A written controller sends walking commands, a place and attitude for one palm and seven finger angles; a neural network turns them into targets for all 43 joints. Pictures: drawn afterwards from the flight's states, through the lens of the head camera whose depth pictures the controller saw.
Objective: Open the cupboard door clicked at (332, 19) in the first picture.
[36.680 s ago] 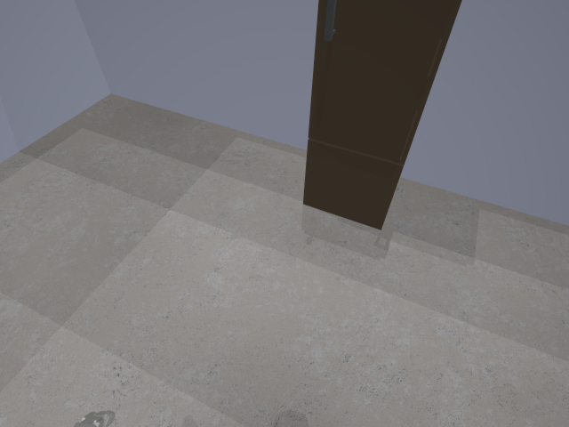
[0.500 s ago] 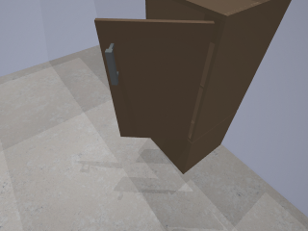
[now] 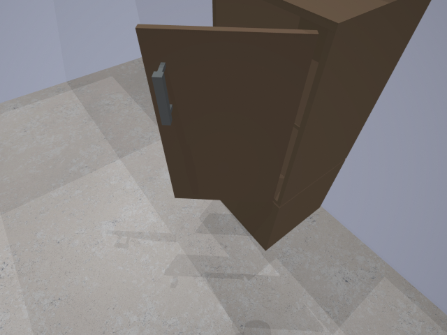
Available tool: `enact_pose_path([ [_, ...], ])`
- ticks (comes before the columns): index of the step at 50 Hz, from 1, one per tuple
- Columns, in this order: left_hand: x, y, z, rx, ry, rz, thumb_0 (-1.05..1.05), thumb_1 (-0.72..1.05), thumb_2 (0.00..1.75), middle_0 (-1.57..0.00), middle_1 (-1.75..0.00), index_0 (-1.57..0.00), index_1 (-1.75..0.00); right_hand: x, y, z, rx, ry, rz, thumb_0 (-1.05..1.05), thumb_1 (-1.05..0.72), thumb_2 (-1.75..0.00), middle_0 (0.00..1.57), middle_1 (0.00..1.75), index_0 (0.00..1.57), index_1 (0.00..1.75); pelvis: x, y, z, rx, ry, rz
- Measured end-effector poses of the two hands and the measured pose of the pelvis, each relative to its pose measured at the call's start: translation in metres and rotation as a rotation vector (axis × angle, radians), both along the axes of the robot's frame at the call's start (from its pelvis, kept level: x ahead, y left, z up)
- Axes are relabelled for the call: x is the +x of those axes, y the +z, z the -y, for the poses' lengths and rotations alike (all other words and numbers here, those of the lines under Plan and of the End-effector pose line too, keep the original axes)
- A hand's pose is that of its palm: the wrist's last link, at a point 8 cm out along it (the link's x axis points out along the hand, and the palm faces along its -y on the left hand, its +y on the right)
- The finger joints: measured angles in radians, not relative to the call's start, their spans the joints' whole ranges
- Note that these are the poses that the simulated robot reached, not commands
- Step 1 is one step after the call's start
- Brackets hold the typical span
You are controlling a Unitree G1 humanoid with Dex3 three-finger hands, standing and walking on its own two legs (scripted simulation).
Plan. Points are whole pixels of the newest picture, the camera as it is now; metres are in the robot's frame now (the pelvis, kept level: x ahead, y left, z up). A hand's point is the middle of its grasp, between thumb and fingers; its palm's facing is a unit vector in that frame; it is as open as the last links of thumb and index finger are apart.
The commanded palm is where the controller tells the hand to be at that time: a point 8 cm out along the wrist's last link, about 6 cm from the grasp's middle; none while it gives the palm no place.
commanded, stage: look again from close up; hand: left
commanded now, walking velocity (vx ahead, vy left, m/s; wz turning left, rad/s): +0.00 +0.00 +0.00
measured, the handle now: (164, 94) +0.57 +0.17 +0.12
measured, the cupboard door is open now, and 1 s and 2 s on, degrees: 50 50 50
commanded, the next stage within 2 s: raise the hand with hooked fingers in 0.36 s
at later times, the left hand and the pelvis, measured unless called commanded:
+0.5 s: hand out of the picture +0.07 +0.18 -0.17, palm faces +0.07 -0.97 -0.22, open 7.4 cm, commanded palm +0.12 +0.23 -0.06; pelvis +0.02 -0.01 +0.00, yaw +0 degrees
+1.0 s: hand (111, 312) +0.16 +0.20 -0.01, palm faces +0.09 -1.00 -0.03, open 9.3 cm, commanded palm +0.15 +0.25 +0.00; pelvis -0.03 -0.04 -0.07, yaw +4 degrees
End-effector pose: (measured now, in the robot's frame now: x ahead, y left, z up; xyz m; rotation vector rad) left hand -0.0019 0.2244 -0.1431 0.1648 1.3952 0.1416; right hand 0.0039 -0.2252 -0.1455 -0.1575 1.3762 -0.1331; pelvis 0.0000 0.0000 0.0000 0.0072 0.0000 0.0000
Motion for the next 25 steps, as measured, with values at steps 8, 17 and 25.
enact_pose_path([
  [8,0.022,-0.001,0.001,0.003,-0.007,0.034,0.00,0.91,0.90,-0.20,-0.30,-0.20,-0.30,0.018,0.000,0.001,-0.006,0.000,0.024,0.01,-0.91,-0.90,0.20,0.30,0.20,0.29,0.009,0.000,0.002,0.000,-0.002,0.001],
  [17,0.042,0.001,-0.002,0.013,-0.015,0.064,0.00,0.91,0.90,-0.20,-0.30,-0.20,-0.30,0.033,0.002,0.008,-0.016,0.003,0.040,0.01,-0.91,-0.90,0.20,0.30,0.20,0.29,0.016,0.000,0.004,0.001,-0.004,-0.001],
  [25,0.059,0.009,-0.005,0.025,0.043,0.130,0.00,0.90,0.90,-0.20,-0.30,-0.20,-0.30,0.043,0.005,0.015,-0.026,-0.001,0.074,0.01,-0.91,-0.90,0.20,0.30,0.20,0.30,0.019,0.000,0.007,-0.006,0.005,-0.008],
])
